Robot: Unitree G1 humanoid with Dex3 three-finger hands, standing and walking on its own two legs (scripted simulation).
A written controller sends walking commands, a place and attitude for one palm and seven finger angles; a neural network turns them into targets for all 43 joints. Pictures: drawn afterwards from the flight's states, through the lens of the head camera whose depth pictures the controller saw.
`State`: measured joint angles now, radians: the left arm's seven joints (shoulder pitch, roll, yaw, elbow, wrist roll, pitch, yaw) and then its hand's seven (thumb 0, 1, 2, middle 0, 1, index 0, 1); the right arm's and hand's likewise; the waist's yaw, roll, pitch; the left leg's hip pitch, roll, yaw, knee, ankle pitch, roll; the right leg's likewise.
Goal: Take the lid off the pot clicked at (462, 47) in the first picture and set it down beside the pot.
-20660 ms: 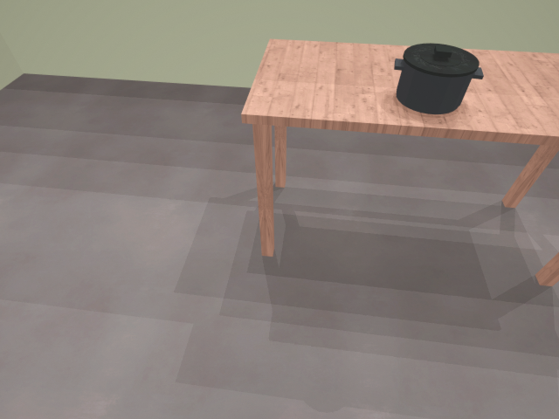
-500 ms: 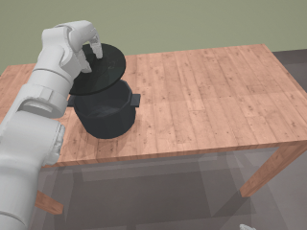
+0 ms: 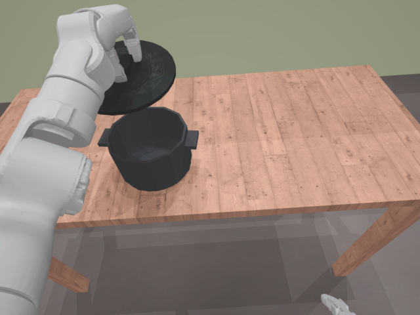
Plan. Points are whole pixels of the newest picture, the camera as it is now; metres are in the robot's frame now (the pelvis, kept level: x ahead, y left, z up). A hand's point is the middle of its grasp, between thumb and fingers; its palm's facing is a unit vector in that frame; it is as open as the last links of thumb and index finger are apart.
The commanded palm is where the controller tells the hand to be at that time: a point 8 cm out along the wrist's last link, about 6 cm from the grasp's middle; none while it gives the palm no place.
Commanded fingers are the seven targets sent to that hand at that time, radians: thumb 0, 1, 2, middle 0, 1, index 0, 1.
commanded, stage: lift the lid straight up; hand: left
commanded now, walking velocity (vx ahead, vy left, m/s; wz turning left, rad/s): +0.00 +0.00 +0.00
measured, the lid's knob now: (119, 64) +0.51 +0.15 +0.24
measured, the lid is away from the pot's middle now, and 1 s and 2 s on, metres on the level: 0.01 0.11 0.23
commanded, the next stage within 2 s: move the lid sideways beside the pot in 0.08 s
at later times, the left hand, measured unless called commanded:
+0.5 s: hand (98, 63) +0.48 +0.18 +0.25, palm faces -0.23 -0.06 -0.97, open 7.8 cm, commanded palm +0.47 +0.19 +0.32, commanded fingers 0.00 0.62 0.92 -0.92 -1.08 -0.89 -1.04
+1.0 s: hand (58, 68) +0.47 +0.24 +0.25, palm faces -0.23 -0.05 -0.97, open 7.8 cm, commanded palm +0.46 +0.24 +0.32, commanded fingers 0.00 0.62 0.92 -0.92 -1.08 -0.89 -1.04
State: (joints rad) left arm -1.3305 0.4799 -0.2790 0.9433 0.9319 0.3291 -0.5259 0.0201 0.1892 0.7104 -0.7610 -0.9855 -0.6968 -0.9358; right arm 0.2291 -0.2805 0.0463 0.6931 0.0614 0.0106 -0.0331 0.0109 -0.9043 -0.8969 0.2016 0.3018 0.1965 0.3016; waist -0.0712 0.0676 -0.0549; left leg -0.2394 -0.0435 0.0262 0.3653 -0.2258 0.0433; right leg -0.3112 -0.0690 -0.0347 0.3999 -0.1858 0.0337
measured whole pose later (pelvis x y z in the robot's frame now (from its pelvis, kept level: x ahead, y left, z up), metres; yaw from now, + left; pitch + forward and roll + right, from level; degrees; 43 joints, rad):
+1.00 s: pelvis +0.00 +0.01 +0.00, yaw +0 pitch +6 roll +0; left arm -1.24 0.70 -0.20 0.89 0.96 0.21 -0.57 0.02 0.19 0.71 -0.77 -0.99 -0.69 -0.93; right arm 0.25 -0.29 0.04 0.68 0.08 0.08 -0.04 0.01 -0.90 -0.90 0.20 0.30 0.20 0.30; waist -0.09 0.05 -0.04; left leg -0.26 -0.04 0.02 0.38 -0.23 0.05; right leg -0.30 -0.06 -0.04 0.36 -0.16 0.04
